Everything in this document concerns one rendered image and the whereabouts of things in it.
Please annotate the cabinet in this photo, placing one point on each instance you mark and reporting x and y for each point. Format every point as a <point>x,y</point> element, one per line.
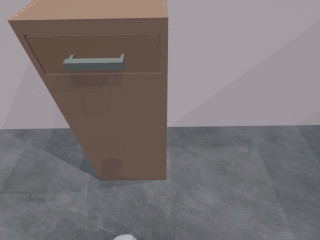
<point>120,118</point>

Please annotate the handle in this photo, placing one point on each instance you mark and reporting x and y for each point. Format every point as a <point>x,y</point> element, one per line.
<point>91,64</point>

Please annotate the drawer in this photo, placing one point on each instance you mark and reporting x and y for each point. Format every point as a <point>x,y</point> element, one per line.
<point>142,50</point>

